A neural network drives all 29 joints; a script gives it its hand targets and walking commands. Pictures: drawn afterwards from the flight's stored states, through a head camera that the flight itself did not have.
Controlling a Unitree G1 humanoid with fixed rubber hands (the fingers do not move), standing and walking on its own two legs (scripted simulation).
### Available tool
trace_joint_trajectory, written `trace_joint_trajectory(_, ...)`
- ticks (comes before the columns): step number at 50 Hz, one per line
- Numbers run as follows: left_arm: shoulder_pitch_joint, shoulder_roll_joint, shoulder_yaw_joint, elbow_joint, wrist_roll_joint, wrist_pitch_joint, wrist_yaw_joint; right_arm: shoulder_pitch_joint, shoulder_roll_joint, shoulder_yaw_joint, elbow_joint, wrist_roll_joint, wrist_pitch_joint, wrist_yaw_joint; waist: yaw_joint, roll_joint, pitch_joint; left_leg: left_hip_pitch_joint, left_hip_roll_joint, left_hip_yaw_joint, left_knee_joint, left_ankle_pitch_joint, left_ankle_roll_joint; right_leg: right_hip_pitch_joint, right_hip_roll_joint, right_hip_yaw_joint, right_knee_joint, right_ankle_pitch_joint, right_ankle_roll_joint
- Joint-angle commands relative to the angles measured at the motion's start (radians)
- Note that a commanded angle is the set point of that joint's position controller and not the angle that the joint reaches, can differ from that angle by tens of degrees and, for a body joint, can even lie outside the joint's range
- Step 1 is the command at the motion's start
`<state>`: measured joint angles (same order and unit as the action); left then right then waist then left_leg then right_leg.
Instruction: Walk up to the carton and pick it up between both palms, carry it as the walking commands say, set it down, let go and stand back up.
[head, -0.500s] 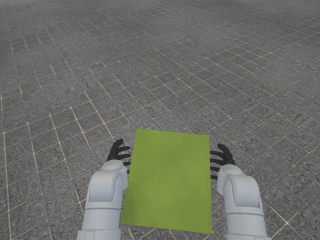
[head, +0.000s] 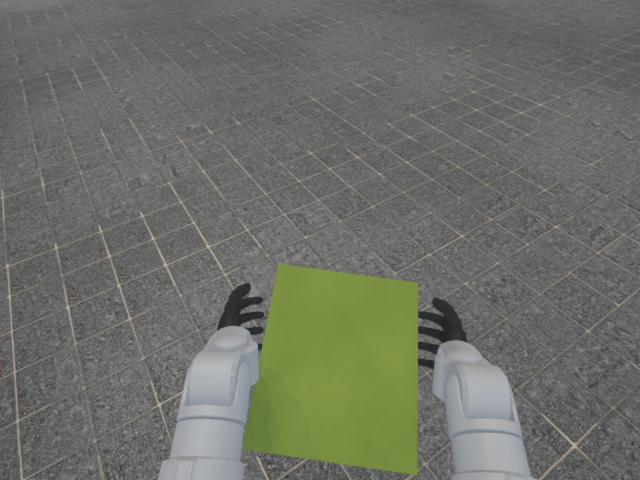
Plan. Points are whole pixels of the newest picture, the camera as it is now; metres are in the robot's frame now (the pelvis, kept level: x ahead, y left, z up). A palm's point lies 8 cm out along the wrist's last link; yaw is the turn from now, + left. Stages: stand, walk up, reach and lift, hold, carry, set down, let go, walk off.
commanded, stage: carry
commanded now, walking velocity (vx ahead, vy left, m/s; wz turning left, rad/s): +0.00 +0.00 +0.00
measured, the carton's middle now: (333, 370) +0.31 +0.02 -0.06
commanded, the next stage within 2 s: none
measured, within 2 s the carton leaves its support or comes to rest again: neither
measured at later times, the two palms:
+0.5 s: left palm (235, 344) +0.29 +0.14 +0.04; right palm (449, 362) +0.29 -0.13 +0.01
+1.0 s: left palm (228, 334) +0.30 +0.15 +0.06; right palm (450, 348) +0.30 -0.13 +0.04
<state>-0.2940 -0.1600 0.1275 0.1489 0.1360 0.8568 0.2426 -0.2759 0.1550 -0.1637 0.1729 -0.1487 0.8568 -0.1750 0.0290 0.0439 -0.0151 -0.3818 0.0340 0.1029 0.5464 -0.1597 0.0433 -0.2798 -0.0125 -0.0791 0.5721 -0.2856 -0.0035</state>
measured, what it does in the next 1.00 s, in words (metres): stands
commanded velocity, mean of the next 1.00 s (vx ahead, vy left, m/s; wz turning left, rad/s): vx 0.08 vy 0.03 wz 0.00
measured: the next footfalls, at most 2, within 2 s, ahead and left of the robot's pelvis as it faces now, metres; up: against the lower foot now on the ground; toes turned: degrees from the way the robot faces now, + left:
right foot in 1.66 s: +0.25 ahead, -0.09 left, +0.00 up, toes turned -7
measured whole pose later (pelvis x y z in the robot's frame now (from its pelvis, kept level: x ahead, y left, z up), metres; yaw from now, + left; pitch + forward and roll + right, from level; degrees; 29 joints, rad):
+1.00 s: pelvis +0.00 +0.00 +0.00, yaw +0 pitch +0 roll +0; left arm -0.27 -0.16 0.14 0.08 0.10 0.81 0.21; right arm -0.27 0.15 -0.17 0.14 -0.13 0.81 -0.15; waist 0.03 0.03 0.00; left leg -0.38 0.02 0.10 0.55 -0.20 0.04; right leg -0.28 -0.03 -0.08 0.57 -0.29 0.00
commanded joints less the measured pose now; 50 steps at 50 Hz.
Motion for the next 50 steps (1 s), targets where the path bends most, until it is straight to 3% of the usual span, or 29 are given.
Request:
trace_joint_trajectory(1,-0.566,-0.911,-0.515,-0.127,-0.295,-0.107,-0.419,-0.522,0.946,0.531,-0.115,0.281,-0.110,0.310,-0.039,-0.075,-0.452,0.203,0.116,-0.122,-0.098,0.042,0.008,0.055,-0.098,0.078,-0.066,0.062,-0.047)
trace_joint_trajectory(4,-0.591,-0.882,-0.498,-0.057,-0.271,-0.130,-0.427,-0.500,0.914,0.491,0.004,0.237,-0.130,0.322,-0.035,-0.011,-0.431,0.216,0.139,-0.134,-0.113,0.094,0.012,0.032,-0.082,0.048,-0.050,0.054,-0.032)
trace_joint_trajectory(5,-0.605,-0.929,-0.563,-0.187,-0.312,-0.123,-0.417,-0.550,0.960,0.561,-0.170,0.310,-0.127,0.316,-0.034,-0.012,-0.452,0.233,0.130,-0.136,-0.130,0.037,0.009,0.036,-0.089,0.062,-0.060,0.037,-0.037)
trace_joint_trajectory(7,-0.509,-0.938,-0.508,-0.034,-0.266,-0.102,-0.429,-0.589,0.931,0.559,-0.139,0.282,-0.121,0.321,-0.037,-0.035,-0.423,0.213,0.142,-0.157,-0.138,0.000,0.018,0.015,-0.073,0.059,-0.059,0.001,-0.036)
trace_joint_trajectory(8,-0.545,-0.856,-0.454,0.017,-0.239,-0.130,-0.429,-0.533,0.883,0.489,0.003,0.241,-0.133,0.323,-0.038,-0.033,-0.444,0.220,0.134,-0.139,-0.135,0.023,0.005,0.043,-0.078,0.047,-0.050,0.028,-0.032)
trace_joint_trajectory(11,-0.583,-0.830,-0.460,0.005,-0.231,-0.164,-0.428,-0.506,0.876,0.466,0.068,0.228,-0.164,0.330,-0.036,0.002,-0.440,0.216,0.123,-0.120,-0.103,0.097,0.015,0.045,-0.090,0.071,-0.056,0.087,-0.037)
trace_joint_trajectory(14,-0.623,-0.871,-0.514,-0.027,-0.269,-0.189,-0.439,-0.646,0.894,0.553,-0.056,0.280,-0.200,0.332,-0.034,-0.055,-0.446,0.238,0.127,-0.114,-0.067,0.175,0.018,0.044,-0.100,0.076,-0.062,0.145,-0.027)
trace_joint_trajectory(15,-0.583,-0.827,-0.446,0.093,-0.232,-0.195,-0.443,-0.631,0.851,0.511,0.033,0.251,-0.208,0.330,-0.034,-0.091,-0.443,0.222,0.121,-0.118,-0.071,0.155,0.016,0.059,-0.098,0.065,-0.054,0.144,-0.031)
trace_joint_trajectory(16,-0.665,-0.876,-0.535,-0.129,-0.306,-0.197,-0.436,-0.691,0.946,0.620,-0.132,0.347,-0.205,0.326,-0.033,-0.091,-0.473,0.226,0.120,-0.114,-0.073,0.124,0.009,0.088,-0.109,0.062,-0.057,0.129,-0.031)
trace_joint_trajectory(17,-0.546,-0.915,-0.532,-0.064,-0.282,-0.174,-0.435,-0.600,0.935,0.601,-0.132,0.320,-0.190,0.324,-0.037,-0.061,-0.454,0.229,0.116,-0.127,-0.093,0.074,0.014,0.057,-0.090,0.061,-0.042,0.050,-0.034)
trace_joint_trajectory(18,-0.639,-0.942,-0.582,-0.208,-0.335,-0.170,-0.430,-0.635,0.988,0.650,-0.216,0.364,-0.182,0.319,-0.038,-0.061,-0.433,0.198,0.119,-0.133,-0.098,0.028,0.011,0.047,-0.085,0.061,-0.057,0.011,-0.038)
trace_joint_trajectory(19,-0.568,-0.848,-0.474,0.020,-0.240,-0.173,-0.428,-0.576,0.880,0.526,-0.008,0.269,-0.184,0.324,-0.036,-0.047,-0.458,0.250,0.119,-0.116,-0.089,0.084,0.011,0.046,-0.089,0.054,-0.056,0.056,-0.038)
trace_joint_trajectory(20,-0.588,-0.870,-0.495,-0.029,-0.265,-0.177,-0.431,-0.620,0.900,0.560,-0.077,0.302,-0.193,0.322,-0.038,-0.037,-0.435,0.204,0.124,-0.144,-0.115,0.019,0.017,0.051,-0.077,0.055,-0.053,0.015,-0.032)
trace_joint_trajectory(21,-0.546,-0.789,-0.417,0.110,-0.198,-0.186,-0.434,-0.545,0.835,0.459,0.117,0.226,-0.197,0.327,-0.039,-0.011,-0.420,0.205,0.119,-0.127,-0.115,0.029,0.011,0.040,-0.079,0.054,-0.057,0.016,-0.033)
trace_joint_trajectory(23,-0.570,-0.865,-0.484,0.004,-0.254,-0.185,-0.436,-0.561,0.905,0.546,-0.006,0.272,-0.191,0.324,-0.039,-0.063,-0.375,0.190,0.137,-0.159,-0.150,-0.041,0.008,0.018,-0.058,0.054,-0.056,-0.010,-0.033)
trace_joint_trajectory(25,-0.557,-0.833,-0.463,0.059,-0.246,-0.201,-0.443,-0.588,0.869,0.542,0.005,0.263,-0.212,0.320,-0.041,-0.113,-0.409,0.191,0.110,-0.105,-0.089,0.009,0.004,0.039,-0.099,0.086,-0.084,0.081,-0.033)
trace_joint_trajectory(26,-0.577,-0.810,-0.454,0.061,-0.241,-0.214,-0.441,-0.613,0.854,0.520,0.043,0.261,-0.219,0.324,-0.034,-0.048,-0.435,0.217,0.123,-0.120,-0.101,0.051,0.015,0.046,-0.087,0.068,-0.064,0.085,-0.032)
trace_joint_trajectory(29,-0.571,-0.852,-0.479,0.044,-0.250,-0.214,-0.442,-0.591,0.882,0.529,0.025,0.267,-0.226,0.326,-0.036,-0.020,-0.448,0.243,0.120,-0.108,-0.079,0.159,0.015,0.048,-0.089,0.068,-0.050,0.110,-0.032)
trace_joint_trajectory(32,-0.567,-0.813,-0.464,0.058,-0.240,-0.234,-0.440,-0.613,0.850,0.550,0.001,0.279,-0.248,0.328,-0.037,-0.101,-0.420,0.185,0.106,-0.093,-0.054,0.131,0.013,0.083,-0.094,0.070,-0.069,0.157,-0.028)
trace_joint_trajectory(35,-0.598,-0.858,-0.523,-0.061,-0.283,-0.224,-0.433,-0.565,0.908,0.576,-0.037,0.298,-0.226,0.320,-0.038,-0.052,-0.451,0.251,0.119,-0.121,-0.070,0.174,0.017,0.053,-0.080,0.058,-0.034,0.116,-0.024)
trace_joint_trajectory(37,-0.557,-0.825,-0.470,0.053,-0.241,-0.213,-0.436,-0.571,0.863,0.524,0.038,0.265,-0.223,0.322,-0.037,-0.032,-0.452,0.251,0.118,-0.118,-0.067,0.162,0.020,0.050,-0.087,0.063,-0.052,0.118,-0.025)
trace_joint_trajectory(40,-0.532,-0.820,-0.470,0.057,-0.236,-0.222,-0.440,-0.547,0.861,0.532,0.037,0.267,-0.233,0.327,-0.040,-0.092,-0.426,0.208,0.110,-0.092,-0.060,0.129,0.012,0.050,-0.095,0.068,-0.061,0.142,-0.024)
trace_joint_trajectory(41,-0.577,-0.787,-0.453,0.091,-0.217,-0.228,-0.441,-0.610,0.818,0.505,0.041,0.253,-0.246,0.331,-0.034,-0.039,-0.388,0.195,0.124,-0.125,-0.087,0.128,0.025,0.043,-0.088,0.064,-0.053,0.093,-0.020)
trace_joint_trajectory(43,-0.586,-0.832,-0.492,0.021,-0.256,-0.232,-0.440,-0.630,0.880,0.569,-0.006,0.291,-0.245,0.328,-0.037,-0.066,-0.440,0.225,0.121,-0.101,-0.060,0.172,0.016,0.062,-0.094,0.070,-0.051,0.168,-0.023)
trace_joint_trajectory(44,-0.622,-0.917,-0.604,-0.222,-0.345,-0.198,-0.423,-0.649,0.957,0.666,-0.256,0.375,-0.213,0.310,-0.034,-0.084,-0.431,0.201,0.110,-0.112,-0.066,0.021,0.037,0.077,-0.088,0.063,-0.065,0.048,-0.025)
trace_joint_trajectory(45,-0.611,-0.972,-0.630,-0.305,-0.363,-0.156,-0.410,-0.636,0.987,0.651,-0.314,0.391,-0.171,0.300,-0.033,-0.038,-0.443,0.183,0.093,-0.121,-0.097,-0.112,0.044,0.087,-0.096,0.067,-0.062,-0.050,-0.026)
trace_joint_trajectory(47,-0.584,-0.985,-0.610,-0.339,-0.361,-0.087,-0.391,-0.655,0.988,0.663,-0.399,0.404,-0.099,0.280,-0.024,-0.171,-0.385,0.059,0.050,-0.113,-0.087,-0.359,0.035,0.099,-0.158,0.182,-0.189,-0.324,-0.075)
trace_joint_trajectory(49,-0.470,-0.995,-0.591,-0.290,-0.333,-0.011,-0.373,-0.563,0.981,0.644,-0.386,0.383,-0.032,0.279,-0.029,-0.193,-0.390,0.081,0.044,-0.125,-0.040,-0.376,0.034,0.045,-0.196,0.231,-0.223,-0.395,-0.095)
trace_joint_trajectory(50,-0.519,-0.968,-0.620,-0.372,-0.357,0.015,-0.365,-0.522,0.971,0.619,-0.384,0.379,-0.002,0.271,-0.032,-0.133,-0.393,0.105,0.046,-0.134,-0.030,-0.372,0.030,0.020,-0.221,0.245,-0.231,-0.422,-0.097)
